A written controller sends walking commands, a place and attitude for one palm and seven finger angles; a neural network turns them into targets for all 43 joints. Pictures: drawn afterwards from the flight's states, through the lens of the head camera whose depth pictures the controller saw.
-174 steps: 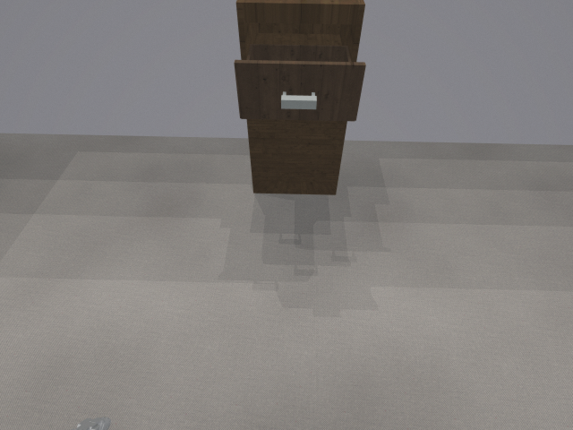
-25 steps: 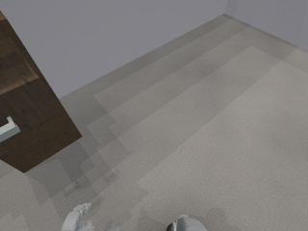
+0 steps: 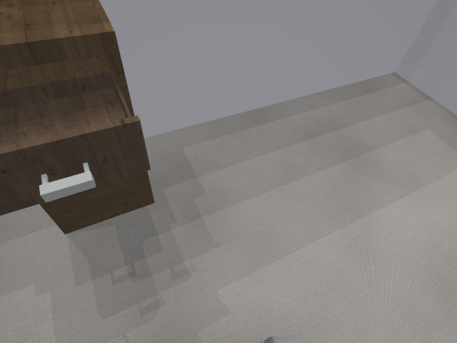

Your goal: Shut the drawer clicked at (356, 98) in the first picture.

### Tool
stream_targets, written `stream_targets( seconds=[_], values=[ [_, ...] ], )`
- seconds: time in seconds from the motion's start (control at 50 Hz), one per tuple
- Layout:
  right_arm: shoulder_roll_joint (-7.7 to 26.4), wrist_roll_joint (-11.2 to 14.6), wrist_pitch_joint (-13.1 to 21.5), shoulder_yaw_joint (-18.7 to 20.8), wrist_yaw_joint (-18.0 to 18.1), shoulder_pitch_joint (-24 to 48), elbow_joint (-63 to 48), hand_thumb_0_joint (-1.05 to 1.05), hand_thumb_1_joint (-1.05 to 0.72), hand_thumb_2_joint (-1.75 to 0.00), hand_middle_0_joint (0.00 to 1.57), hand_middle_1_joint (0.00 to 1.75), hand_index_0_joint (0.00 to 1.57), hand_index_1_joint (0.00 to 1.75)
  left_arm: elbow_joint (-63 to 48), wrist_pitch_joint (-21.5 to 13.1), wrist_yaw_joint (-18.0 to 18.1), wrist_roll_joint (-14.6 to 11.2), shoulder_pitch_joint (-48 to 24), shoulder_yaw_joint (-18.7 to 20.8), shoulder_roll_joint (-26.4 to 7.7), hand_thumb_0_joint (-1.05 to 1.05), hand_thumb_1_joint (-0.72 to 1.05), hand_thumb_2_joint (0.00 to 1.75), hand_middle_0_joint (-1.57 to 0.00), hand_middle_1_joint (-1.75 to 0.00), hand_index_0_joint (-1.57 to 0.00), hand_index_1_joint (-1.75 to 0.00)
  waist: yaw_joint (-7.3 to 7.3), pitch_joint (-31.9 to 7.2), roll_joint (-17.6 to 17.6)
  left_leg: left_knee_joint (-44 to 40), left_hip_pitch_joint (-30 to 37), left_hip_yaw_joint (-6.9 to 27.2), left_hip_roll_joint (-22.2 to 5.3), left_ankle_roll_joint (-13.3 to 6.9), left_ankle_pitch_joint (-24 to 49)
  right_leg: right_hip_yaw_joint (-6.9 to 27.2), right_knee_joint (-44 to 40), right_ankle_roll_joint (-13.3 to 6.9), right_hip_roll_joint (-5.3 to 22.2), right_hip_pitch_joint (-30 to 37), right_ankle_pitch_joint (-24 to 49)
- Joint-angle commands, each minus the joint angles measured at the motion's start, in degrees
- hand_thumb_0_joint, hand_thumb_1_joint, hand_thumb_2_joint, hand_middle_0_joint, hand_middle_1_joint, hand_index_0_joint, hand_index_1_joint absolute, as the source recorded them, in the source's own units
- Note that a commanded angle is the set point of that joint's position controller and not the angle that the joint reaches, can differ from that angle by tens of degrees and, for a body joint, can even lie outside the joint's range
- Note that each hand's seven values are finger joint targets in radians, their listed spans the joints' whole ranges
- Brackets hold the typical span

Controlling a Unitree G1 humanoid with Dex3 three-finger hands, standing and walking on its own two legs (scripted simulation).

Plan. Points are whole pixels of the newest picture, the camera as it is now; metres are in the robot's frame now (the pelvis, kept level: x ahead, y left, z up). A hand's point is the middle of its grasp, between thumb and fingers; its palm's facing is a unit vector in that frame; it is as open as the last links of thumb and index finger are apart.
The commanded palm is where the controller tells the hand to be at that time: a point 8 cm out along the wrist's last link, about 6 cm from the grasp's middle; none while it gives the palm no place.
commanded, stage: turn to face it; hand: left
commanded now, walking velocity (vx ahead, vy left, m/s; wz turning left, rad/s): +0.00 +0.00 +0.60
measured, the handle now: (67, 179) +0.44 +0.39 -0.06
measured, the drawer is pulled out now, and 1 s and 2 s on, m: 0.30 0.30 0.30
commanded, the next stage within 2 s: take the last steps up to it in 0.74 s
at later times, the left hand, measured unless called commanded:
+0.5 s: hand out of the picture +0.00 +0.14 -0.15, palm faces +0.33 -0.90 -0.28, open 7.3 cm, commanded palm none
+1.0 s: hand out of the picture -0.12 +0.16 -0.17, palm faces +0.50 -0.83 -0.24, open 7.3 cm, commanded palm none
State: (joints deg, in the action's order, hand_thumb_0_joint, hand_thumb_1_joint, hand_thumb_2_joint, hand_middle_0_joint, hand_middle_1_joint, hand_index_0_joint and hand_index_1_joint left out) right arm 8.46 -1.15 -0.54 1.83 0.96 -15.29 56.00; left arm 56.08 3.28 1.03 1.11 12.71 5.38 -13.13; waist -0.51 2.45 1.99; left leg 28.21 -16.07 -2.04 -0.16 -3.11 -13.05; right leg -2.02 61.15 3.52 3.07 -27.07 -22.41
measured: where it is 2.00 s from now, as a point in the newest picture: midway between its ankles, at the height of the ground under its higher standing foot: outside the picture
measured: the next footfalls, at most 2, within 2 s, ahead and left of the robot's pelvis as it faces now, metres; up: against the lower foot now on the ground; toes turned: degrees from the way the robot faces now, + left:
right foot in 0.28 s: +0.05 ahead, -0.17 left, +0.00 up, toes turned +11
left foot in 0.72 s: -0.05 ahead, +0.07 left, +0.00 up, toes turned +29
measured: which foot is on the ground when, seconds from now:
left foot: down 0.00-0.28, up 0.30-0.70, down 0.72-1.00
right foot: up 0.00-0.26, down 0.28-0.72, up 0.74-1.00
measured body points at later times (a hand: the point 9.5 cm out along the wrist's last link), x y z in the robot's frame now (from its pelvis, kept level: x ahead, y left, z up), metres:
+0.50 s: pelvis -0.01 -0.07 +0.00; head +0.01 -0.09 +0.45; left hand -0.01 +0.19 -0.12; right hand +0.15 -0.31 -0.15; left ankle -0.06 +0.08 -0.65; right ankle +0.01 -0.17 -0.74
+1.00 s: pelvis -0.04 -0.04 +0.00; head -0.03 -0.02 +0.45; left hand -0.15 +0.20 -0.15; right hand +0.14 -0.20 -0.14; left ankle -0.08 +0.05 -0.74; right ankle +0.01 -0.17 -0.69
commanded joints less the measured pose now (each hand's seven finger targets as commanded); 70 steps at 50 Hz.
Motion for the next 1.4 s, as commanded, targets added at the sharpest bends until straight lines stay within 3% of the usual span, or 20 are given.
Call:
stream_targets(
  seconds=[0.0,0.1,0.22,0.24,0.26,0.28,0.36,0.56,0.64,0.66,0.7,0.78,0.84,1.0,1.08,1.1,1.14,1.16,1.26,1.38],
  values=[
    [12.62,0.04,0.74,3.79,0.72,-2.95,-3.12,0.0,-0.9,-0.9,0.2,0.3,0.2,0.3,-5.24,-1.8,0.06,-0.5,-3.39,0.21,-2.58,0.0,0.9,0.9,-0.2,-0.3,-0.2,-0.3,-1.64,-5.91,-8.67,-8.89,12.6,16.46,-13.45,-6.93,23.81,1.61,-3.89,1.57,0.44,-4.96,-1.0],
    [14.49,-0.14,-0.08,4.7,0.31,-2.03,-3.61,0.0,-0.9,-0.9,0.2,0.3,0.2,0.3,-6.67,-1.8,0.18,-0.76,-4.87,0.03,-3.22,0.0,0.9,0.9,-0.2,-0.3,-0.2,-0.3,-2.3,-6.18,-10.86,-7.67,11.39,20.83,-12.4,-7.3,22.83,1.98,-11.68,1.42,-1.16,-1.37,-3.32],
    [15.43,0.21,-1.12,5.36,-0.54,4.73,-6.7,0.0,-0.9,-0.9,0.2,0.3,0.2,0.3,-6.17,-2.64,0.82,-1.13,3.34,0.08,-5.43,0.0,0.9,0.9,-0.2,-0.3,-0.2,-0.3,2.0,-7.21,-10.97,-2.62,-1.57,23.17,-8.0,-3.76,14.25,1.54,-34.49,-0.13,-2.59,18.15,7.15],
    [13.12,0.66,-1.19,5.15,-0.87,4.65,-7.29,0.0,-0.9,-0.9,0.2,0.3,0.2,0.3,-6.21,-3.21,1.14,-0.63,5.06,0.69,-8.25,0.0,0.9,0.9,-0.2,-0.3,-0.2,-0.3,2.91,-7.48,-3.84,3.27,-9.48,20.06,-4.4,-0.44,4.77,6.76,-43.23,-1.57,3.49,26.26,7.81],
    [8.86,0.96,-1.1,4.44,-1.06,3.81,-8.74,0.0,-0.9,-0.9,0.2,0.3,0.2,0.3,-7.05,-3.64,1.46,0.4,4.96,1.65,-14.09,0.0,0.9,0.9,-0.2,-0.3,-0.2,-0.3,2.99,-6.14,14.98,17.73,-20.74,7.1,4.74,5.11,-15.48,23.81,-48.47,-7.66,20.51,30.01,8.02],
    [11.33,-0.17,-1.2,4.98,-1.09,4.86,-9.49,0.0,-0.9,-0.9,0.2,0.3,0.2,0.3,-8.58,-2.99,1.14,-0.01,3.39,0.88,-14.93,0.0,0.9,0.9,-0.2,-0.3,-0.2,-0.3,2.78,-4.21,11.44,28.96,-18.8,7.26,2.95,4.87,-20.48,23.32,-47.88,-11.42,25.28,19.23,8.61],
    [10.89,-0.35,-2.56,4.76,-2.36,4.8,-6.81,0.0,-0.9,-0.9,0.2,0.3,0.2,0.3,-9.99,-3.75,0.91,0.06,-3.43,-0.57,-8.04,0.0,0.9,0.9,-0.2,-0.3,-0.2,-0.3,-1.06,3.22,8.13,42.67,-17.96,4.56,-0.76,5.99,-8.66,7.81,-44.7,-9.55,14.5,11.65,15.82],
    [8.55,0.6,-2.07,2.42,-2.19,12.76,-8.37,0.0,-0.9,-0.9,0.2,0.3,0.2,0.3,-6.19,-3.58,0.77,0.77,7.33,-0.01,-11.23,0.0,0.9,0.9,-0.2,-0.3,-0.2,-0.3,4.04,-2.22,10.86,20.28,-9.61,-2.03,-0.13,6.34,-13.42,2.14,-38.78,-11.33,15.98,22.8,38.71],
    [8.89,0.68,-1.07,2.1,-1.66,7.54,-6.66,0.0,-0.9,-0.9,0.2,0.3,0.2,0.3,-5.17,-3.08,0.8,0.43,4.94,0.55,-11.57,0.0,0.9,0.9,-0.2,-0.3,-0.2,-0.3,1.3,-4.84,10.22,3.04,2.4,-3.72,0.3,4.98,-5.04,-0.96,-33.22,-8.16,15.27,19.71,35.61],
    [10.64,0.52,-0.52,2.41,-1.63,4.53,-5.73,0.0,-0.9,-0.9,0.2,0.3,0.2,0.3,-5.09,-2.81,0.67,-0.12,4.4,0.44,-10.63,0.0,0.9,0.9,-0.2,-0.3,-0.2,-0.3,-0.53,-6.52,6.1,-5.6,9.92,-2.25,-1.51,4.16,2.87,-3.16,-27.6,-5.45,13.64,15.84,30.51],
    [20.97,0.42,-0.42,4.43,-1.21,-0.02,-5.5,0.0,-0.9,-0.9,0.2,0.3,0.2,0.3,-7.83,-2.14,0.35,-0.21,4.44,-1.5,-4.81,0.0,0.9,0.9,-0.2,-0.3,-0.2,-0.3,-2.3,-9.15,-18.53,-7.67,19.9,21.33,-24.51,-7.47,38.11,-4.92,-7.03,0.75,3.75,-3.09,-14.89],
    [14.23,0.04,-0.39,2.57,0.2,7.81,-5.53,0.0,-0.9,-0.9,0.2,0.3,0.2,0.3,-4.25,-1.08,0.15,-0.22,1.71,-0.84,-5.78,0.0,0.9,0.9,-0.2,-0.3,-0.2,-0.3,0.58,-0.49,-13.12,-10.39,5.1,12.79,-15.09,-6.86,21.58,1.55,2.4,0.03,3.28,-1.84,-3.84],
    [12.77,0.32,0.44,2.06,0.32,6.63,-4.79,0.0,-0.9,-0.9,0.2,0.3,0.2,0.3,-2.19,-1.29,-0.13,-0.22,4.69,-1.25,-4.73,0.0,0.9,0.9,-0.2,-0.3,-0.2,-0.3,1.07,-3.51,-10.73,-10.81,8.1,9.81,-12.73,-6.12,21.04,0.6,-0.84,0.33,2.19,0.58,-0.66],
    [11.4,-0.45,1.54,2.92,0.29,-1.71,-0.32,0.0,-0.9,-0.9,0.2,0.3,0.2,0.3,-2.4,-3.1,-1.27,0.49,-0.03,-2.6,-2.1,0.0,0.9,0.9,-0.2,-0.3,-0.2,-0.3,-1.98,0.3,-9.96,-16.85,7.45,17.99,-13.84,-7.85,-11.43,-1.04,-18.52,-1.73,0.4,3.24,-3.33],
    [10.63,-0.21,1.49,2.66,0.24,-0.01,0.76,0.0,-0.9,-0.9,0.2,0.3,0.2,0.3,1.15,-4.05,-1.44,0.43,8.01,-2.39,-0.66,0.0,0.9,0.9,-0.2,-0.3,-0.2,-0.3,2.2,1.41,-7.68,-12.33,-3.57,15.22,-10.79,-4.97,-19.9,-2.89,-33.54,-2.6,-1.9,19.57,3.73],
    [8.88,0.13,1.62,2.36,0.06,0.31,1.02,0.0,-0.9,-0.9,0.2,0.3,0.2,0.3,2.3,-4.61,-1.18,0.65,11.15,-1.88,-2.68,0.0,0.9,0.9,-0.2,-0.3,-0.2,-0.3,3.85,1.48,-2.37,-5.25,-9.35,12.27,-7.23,-2.86,-19.99,0.57,-39.76,-3.22,0.12,26.88,2.82],
    [5.58,0.12,2.11,1.49,-0.61,4.95,-2.53,0.0,-0.9,-0.9,0.2,0.3,0.2,0.3,3.29,-4.88,-0.25,0.62,18.16,-0.4,-9.42,0.0,0.9,0.9,-0.2,-0.3,-0.2,-0.3,7.77,4.64,13.32,20.92,-25.2,0.37,0.76,1.42,-20.71,29.53,-55.92,-12.68,20.91,28.87,-20.07],
    [7.84,-0.41,1.8,2.22,-0.95,6.15,-2.37,0.0,-0.9,-0.9,0.2,0.3,0.2,0.3,3.58,-5.59,0.03,0.06,17.39,-0.44,-8.58,0.0,0.9,0.9,-0.2,-0.3,-0.2,-0.3,6.72,6.63,12.95,27.4,-25.53,3.47,-1.89,1.08,-15.9,31.41,-58.21,-13.39,20.62,23.31,-23.52],
    [4.47,-0.6,1.34,2.5,-1.82,-0.21,2.46,0.0,-0.9,-0.9,0.2,0.3,0.2,0.3,3.29,-7.22,0.16,-0.12,11.72,-2.42,-0.74,0.0,0.9,0.9,-0.2,-0.3,-0.2,-0.3,0.68,6.96,2.89,33.76,-20.98,0.94,-5.17,3.16,-0.3,9.42,-54.27,-10.97,12.09,19.15,4.43],
    [3.16,-0.21,1.63,2.31,-2.04,4.87,1.11,0.0,-0.9,-0.9,0.2,0.3,0.2,0.3,6.97,-8.21,0.48,0.06,17.22,-2.75,-0.1,0.0,0.9,0.9,-0.2,-0.3,-0.2,-0.3,1.94,5.62,3.71,26.56,-23.02,-1.74,-6.08,4.11,1.6,5.51,-51.59,-12.51,11.73,24.71,23.01]
  ],
)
